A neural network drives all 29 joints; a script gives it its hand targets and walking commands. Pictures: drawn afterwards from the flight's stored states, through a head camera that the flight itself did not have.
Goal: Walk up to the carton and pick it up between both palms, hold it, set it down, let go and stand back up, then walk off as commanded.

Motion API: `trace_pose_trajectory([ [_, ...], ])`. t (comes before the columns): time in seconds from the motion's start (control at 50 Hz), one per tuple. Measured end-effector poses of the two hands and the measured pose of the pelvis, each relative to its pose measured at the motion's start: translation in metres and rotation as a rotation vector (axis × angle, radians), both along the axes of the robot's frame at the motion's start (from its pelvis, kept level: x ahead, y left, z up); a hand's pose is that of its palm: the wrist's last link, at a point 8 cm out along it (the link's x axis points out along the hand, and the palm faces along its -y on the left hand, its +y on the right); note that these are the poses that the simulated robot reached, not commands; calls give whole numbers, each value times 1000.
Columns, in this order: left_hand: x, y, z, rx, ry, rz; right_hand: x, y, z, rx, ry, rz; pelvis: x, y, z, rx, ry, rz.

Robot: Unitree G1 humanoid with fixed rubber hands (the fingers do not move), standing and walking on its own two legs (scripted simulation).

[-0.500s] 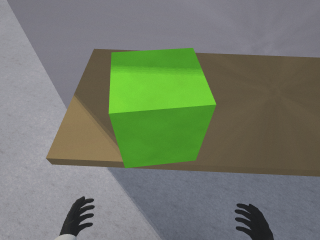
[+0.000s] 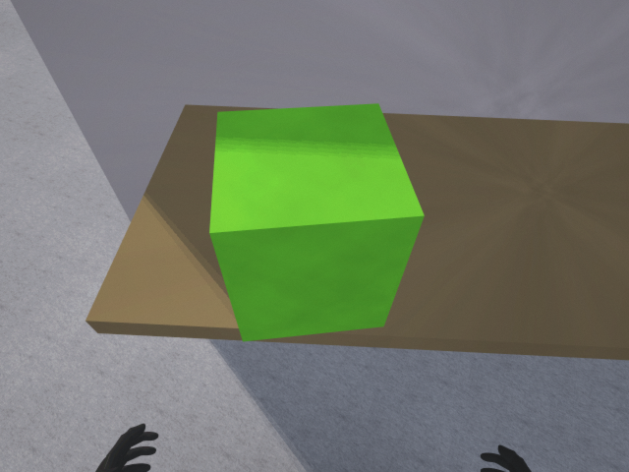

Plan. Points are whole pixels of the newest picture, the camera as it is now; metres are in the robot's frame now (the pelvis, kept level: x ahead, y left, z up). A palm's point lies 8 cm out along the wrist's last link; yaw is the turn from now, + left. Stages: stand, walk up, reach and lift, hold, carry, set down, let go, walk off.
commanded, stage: stand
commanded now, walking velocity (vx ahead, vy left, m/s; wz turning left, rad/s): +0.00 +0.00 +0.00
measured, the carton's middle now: (307, 228) +0.41 +0.04 +0.07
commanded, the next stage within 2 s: none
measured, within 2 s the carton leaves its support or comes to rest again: neither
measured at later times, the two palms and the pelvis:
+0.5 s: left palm out of the picture +0.06 +0.28 -0.11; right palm out of the picture +0.07 -0.28 -0.11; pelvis -0.02 -0.01 +0.00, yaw +0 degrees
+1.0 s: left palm out of the picture +0.02 +0.28 -0.11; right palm out of the picture +0.02 -0.29 -0.12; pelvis -0.04 -0.01 +0.00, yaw +0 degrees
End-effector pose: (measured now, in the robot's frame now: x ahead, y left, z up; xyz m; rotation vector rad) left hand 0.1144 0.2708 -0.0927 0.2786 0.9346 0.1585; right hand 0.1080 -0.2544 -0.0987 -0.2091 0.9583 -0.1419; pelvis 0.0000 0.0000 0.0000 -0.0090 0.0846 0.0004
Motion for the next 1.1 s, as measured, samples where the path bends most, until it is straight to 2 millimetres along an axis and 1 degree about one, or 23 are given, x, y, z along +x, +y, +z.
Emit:
trace_pose_trajectory([
  [0.1, -16, 9, -6, 24, 52, 10, -12, -17, -3, -31, 49, -14, -2, -2, -1, 3, -12, 0],
  [0.2, -28, 10, -10, 27, 81, 19, -19, -24, -4, -43, 68, -19, -5, -4, -2, 5, -18, 0],
  [0.46, -52, 10, -15, 25, 118, 34, -39, -28, -8, -42, 98, -34, -16, -5, -1, 8, -33, 0],
  [0.78, -77, 10, -18, 25, 149, 48, -70, -32, -15, -39, 145, -58, -31, -7, -2, 11, -54, 0],
  [1.1, -98, 9, -21, 23, 173, 55, -97, -35, -20, -36, 185, -82, -44, -8, -2, 13, -72, -2],
])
